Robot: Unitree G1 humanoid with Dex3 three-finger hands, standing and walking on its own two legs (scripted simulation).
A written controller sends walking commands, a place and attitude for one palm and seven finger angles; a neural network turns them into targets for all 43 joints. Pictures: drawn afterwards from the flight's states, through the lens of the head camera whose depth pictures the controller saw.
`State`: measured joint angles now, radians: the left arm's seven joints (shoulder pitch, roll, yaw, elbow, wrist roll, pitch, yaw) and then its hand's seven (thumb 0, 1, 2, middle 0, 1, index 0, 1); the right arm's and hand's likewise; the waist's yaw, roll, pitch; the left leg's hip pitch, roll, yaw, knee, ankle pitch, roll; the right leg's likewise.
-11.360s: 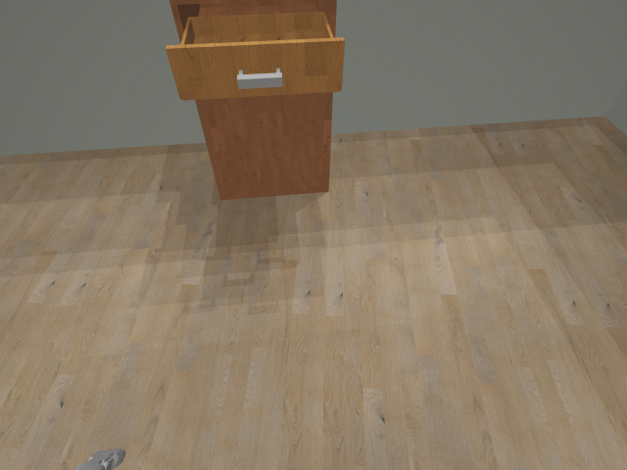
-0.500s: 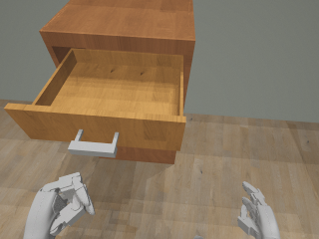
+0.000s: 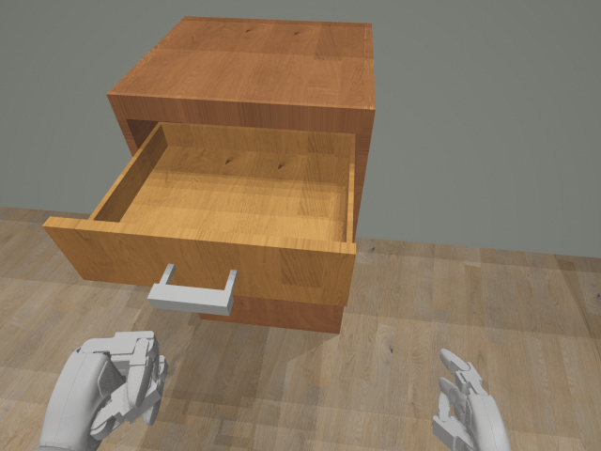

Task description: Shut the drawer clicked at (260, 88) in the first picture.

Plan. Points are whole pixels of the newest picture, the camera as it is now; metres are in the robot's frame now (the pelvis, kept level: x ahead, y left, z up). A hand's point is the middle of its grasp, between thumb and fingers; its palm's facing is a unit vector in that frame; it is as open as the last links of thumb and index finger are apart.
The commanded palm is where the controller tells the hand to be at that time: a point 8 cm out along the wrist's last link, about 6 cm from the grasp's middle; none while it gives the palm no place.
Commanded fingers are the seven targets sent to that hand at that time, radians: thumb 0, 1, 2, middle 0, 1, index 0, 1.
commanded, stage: raise the hand and make a fist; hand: left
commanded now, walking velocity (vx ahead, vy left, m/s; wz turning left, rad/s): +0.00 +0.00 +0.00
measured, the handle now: (196, 286) +0.34 +0.20 +0.01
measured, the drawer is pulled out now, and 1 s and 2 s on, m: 0.29 0.29 0.29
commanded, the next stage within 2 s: bring the fist close to the handle in 0.28 s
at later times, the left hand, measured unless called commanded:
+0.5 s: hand (152, 393) +0.16 +0.17 +0.10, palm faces +0.04 -0.99 -0.10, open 3.2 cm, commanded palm +0.12 +0.23 +0.10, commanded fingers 0.00 0.90 0.90 -1.40 -1.60 -1.40 -1.60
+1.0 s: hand (183, 372) +0.20 +0.16 +0.05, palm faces -0.02 -1.00 -0.07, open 3.3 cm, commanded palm +0.17 +0.22 +0.05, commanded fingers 0.00 0.90 0.90 -1.40 -1.60 -1.40 -1.60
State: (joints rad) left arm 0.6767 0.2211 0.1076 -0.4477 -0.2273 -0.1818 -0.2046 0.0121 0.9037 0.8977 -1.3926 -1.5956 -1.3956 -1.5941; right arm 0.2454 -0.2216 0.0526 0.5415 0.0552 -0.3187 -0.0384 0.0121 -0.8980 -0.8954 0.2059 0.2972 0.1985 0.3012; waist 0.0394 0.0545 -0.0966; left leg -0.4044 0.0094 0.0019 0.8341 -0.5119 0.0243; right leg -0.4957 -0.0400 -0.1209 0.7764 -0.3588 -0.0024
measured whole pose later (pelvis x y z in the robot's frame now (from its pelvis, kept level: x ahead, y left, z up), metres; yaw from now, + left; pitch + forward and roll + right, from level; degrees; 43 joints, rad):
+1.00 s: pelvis -0.02 -0.01 -0.01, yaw +0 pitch +9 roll -1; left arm 0.43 0.21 0.13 -0.10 -0.23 -0.33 -0.22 0.01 0.90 0.90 -1.39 -1.60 -1.40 -1.60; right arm 0.25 -0.25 0.03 0.58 0.02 -0.31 -0.04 0.01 -0.90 -0.90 0.20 0.30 0.20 0.30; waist -0.01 0.04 -0.08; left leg -0.55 0.01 0.01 0.90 -0.50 0.01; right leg -0.65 -0.05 -0.11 0.85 -0.35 -0.02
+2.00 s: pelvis -0.02 -0.01 -0.04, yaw +0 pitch +16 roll -1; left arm 0.27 0.21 0.11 0.03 -0.21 -0.39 -0.20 0.01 0.90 0.90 -1.40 -1.60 -1.40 -1.60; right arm 0.23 -0.26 0.03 0.51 0.02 -0.20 -0.02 0.01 -0.90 -0.90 0.20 0.30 0.20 0.30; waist -0.02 0.04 -0.12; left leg -0.76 0.01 0.00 1.07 -0.58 0.02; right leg -0.86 -0.05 -0.11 1.01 -0.42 -0.02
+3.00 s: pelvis -0.03 -0.01 -0.03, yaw -1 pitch +17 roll -1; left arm -0.37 0.30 0.24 0.65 -0.18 -0.42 -0.23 -0.03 0.81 0.90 -1.40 -1.60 -1.40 -1.60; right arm 0.28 -0.27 0.04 0.61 0.02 -0.12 -0.03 0.01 -0.90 -0.90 0.20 0.30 0.20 0.30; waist -0.06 0.02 -0.10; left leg -0.80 0.01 0.02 1.03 -0.52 0.01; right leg -0.90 -0.05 -0.10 0.97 -0.36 -0.02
